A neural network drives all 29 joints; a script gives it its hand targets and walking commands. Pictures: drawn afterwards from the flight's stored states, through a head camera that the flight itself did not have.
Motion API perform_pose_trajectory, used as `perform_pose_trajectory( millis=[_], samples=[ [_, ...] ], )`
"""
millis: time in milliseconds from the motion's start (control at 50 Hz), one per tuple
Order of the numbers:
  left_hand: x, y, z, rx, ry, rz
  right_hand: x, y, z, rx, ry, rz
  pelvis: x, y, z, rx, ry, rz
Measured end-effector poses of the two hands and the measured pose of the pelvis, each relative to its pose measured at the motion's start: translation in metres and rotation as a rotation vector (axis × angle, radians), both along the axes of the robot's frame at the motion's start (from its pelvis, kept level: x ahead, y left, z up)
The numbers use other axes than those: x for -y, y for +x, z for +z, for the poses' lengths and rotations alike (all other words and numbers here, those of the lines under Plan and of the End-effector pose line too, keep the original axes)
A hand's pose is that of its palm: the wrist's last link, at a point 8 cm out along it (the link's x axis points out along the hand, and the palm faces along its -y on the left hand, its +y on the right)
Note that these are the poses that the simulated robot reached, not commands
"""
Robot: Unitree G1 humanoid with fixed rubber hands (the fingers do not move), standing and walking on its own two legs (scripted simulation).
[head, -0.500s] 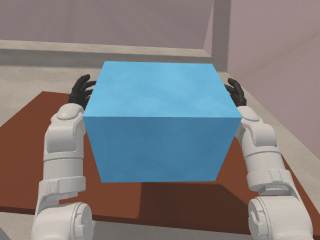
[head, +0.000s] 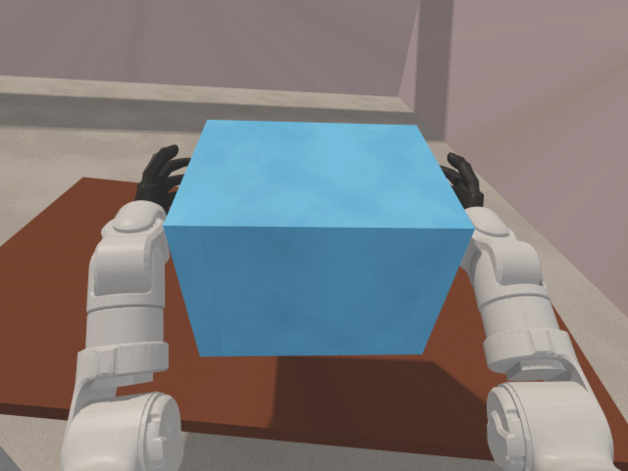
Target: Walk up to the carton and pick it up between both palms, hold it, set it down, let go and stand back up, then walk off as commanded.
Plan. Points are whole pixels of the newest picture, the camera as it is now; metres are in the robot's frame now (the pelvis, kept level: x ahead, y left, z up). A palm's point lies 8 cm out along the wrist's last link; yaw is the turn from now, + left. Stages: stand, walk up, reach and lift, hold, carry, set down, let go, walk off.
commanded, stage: hold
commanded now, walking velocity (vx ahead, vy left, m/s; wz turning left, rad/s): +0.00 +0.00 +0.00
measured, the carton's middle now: (313, 235) +0.37 -0.01 +0.18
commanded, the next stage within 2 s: none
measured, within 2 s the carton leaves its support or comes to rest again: neither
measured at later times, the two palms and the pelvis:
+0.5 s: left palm (156, 208) +0.36 +0.18 +0.23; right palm (465, 216) +0.36 -0.20 +0.23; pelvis +0.00 +0.00 +0.00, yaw +0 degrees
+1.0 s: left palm (155, 208) +0.36 +0.18 +0.22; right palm (463, 214) +0.36 -0.19 +0.24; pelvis +0.00 +0.00 +0.00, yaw +0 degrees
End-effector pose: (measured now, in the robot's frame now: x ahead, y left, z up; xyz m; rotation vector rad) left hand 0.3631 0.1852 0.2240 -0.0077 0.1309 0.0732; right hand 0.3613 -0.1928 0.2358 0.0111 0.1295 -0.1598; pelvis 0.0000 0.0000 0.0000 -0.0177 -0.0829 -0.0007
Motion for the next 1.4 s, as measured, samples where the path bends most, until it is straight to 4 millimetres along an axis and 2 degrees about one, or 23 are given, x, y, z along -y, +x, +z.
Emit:
perform_pose_trajectory(
  millis=[1400],
  samples=[
    [0.0010, 0.0006, 0.0000, 0.007, 0.006, -0.004, 0.0010, -0.0009, -0.0014, 0.008, 0.007, -0.004, -0.0016, 0.0027, 0.0001, 0.006, 0.000, 0.004]
  ],
)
